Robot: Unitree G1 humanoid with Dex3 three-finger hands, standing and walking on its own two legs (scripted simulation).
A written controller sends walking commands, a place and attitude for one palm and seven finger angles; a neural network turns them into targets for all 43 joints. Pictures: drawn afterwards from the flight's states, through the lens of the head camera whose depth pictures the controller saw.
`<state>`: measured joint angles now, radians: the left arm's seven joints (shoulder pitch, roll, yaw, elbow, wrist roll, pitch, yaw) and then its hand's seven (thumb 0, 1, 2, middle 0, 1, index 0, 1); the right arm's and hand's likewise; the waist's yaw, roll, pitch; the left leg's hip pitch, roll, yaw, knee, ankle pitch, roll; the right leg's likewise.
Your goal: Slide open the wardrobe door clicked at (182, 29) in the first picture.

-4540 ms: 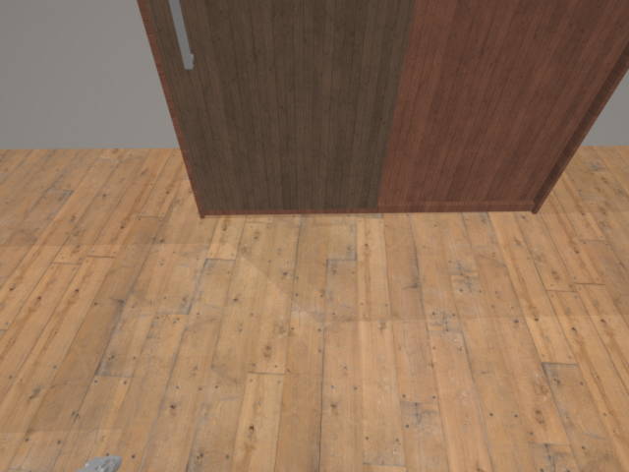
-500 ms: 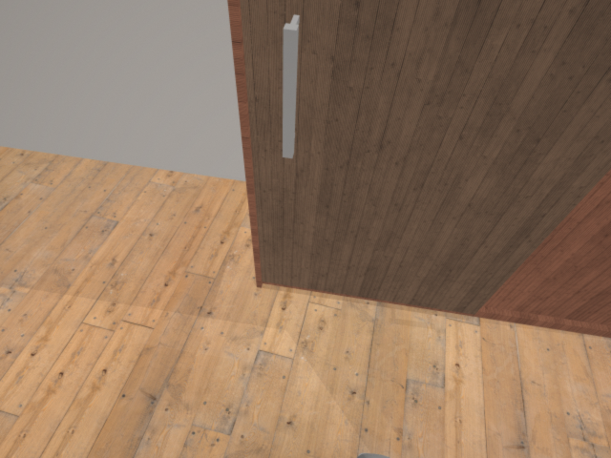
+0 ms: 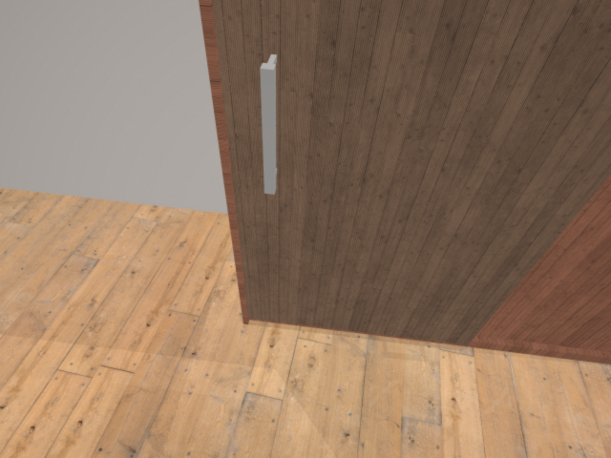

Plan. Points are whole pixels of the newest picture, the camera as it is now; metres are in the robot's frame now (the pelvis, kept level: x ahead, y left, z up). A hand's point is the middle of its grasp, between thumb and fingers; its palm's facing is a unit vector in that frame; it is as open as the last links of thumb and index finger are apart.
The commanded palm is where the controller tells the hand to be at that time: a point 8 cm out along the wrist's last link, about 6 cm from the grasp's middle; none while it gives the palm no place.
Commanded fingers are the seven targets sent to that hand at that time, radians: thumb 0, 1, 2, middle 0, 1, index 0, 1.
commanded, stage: take the last steps up to it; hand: left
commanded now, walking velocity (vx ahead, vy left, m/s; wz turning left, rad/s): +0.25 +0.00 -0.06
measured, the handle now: (271, 130) +0.66 +0.12 +0.08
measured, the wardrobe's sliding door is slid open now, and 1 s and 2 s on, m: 0.00 0.00 0.00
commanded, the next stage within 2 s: come to a stop and stand still in 0.36 s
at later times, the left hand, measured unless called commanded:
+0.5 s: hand (224, 414) +0.22 +0.14 -0.16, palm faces -0.01 -0.98 -0.21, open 7.3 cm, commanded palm none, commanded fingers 0.00 0.90 0.90 -0.20 -0.30 -0.20 -0.30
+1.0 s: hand (192, 434) +0.19 +0.19 -0.18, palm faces +0.05 -0.98 -0.21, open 7.4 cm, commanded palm none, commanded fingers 0.00 0.90 0.90 -0.20 -0.30 -0.20 -0.30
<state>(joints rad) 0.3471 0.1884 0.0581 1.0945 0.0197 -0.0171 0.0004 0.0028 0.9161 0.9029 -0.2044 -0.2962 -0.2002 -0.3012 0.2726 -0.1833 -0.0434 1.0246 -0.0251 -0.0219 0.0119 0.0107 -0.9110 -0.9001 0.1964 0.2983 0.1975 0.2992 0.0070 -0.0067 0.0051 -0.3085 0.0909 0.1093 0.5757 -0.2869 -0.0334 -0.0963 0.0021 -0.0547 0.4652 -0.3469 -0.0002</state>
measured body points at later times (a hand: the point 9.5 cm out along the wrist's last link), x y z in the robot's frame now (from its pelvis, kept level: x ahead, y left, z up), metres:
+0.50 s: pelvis +0.13 -0.04 -0.01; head +0.15 -0.06 +0.44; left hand +0.22 +0.19 -0.15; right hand +0.05 -0.23 -0.17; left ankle +0.06 +0.10 -0.70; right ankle +0.18 -0.13 -0.73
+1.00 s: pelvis +0.16 -0.01 +0.00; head +0.20 +0.01 +0.45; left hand +0.19 +0.24 -0.16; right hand +0.27 -0.24 -0.13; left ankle +0.21 +0.09 -0.73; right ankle +0.12 -0.14 -0.67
